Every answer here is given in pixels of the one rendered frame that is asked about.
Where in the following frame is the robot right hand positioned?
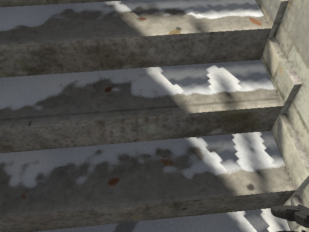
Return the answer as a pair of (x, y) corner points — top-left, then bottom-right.
(270, 204), (309, 232)

